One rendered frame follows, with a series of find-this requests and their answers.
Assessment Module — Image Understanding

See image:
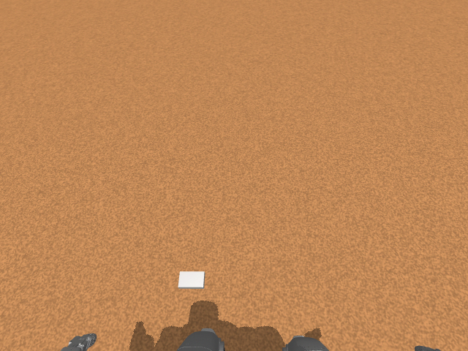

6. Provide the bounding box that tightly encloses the left robot hand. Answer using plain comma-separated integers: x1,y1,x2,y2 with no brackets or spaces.
61,333,97,351

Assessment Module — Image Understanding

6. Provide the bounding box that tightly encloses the small box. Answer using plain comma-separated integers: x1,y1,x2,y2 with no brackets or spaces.
178,271,205,289

